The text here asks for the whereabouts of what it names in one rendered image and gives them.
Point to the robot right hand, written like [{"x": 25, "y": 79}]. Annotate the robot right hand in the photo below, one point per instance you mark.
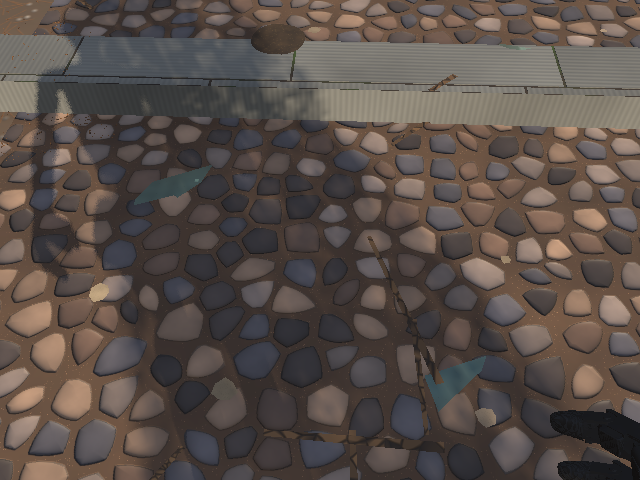
[{"x": 615, "y": 433}]

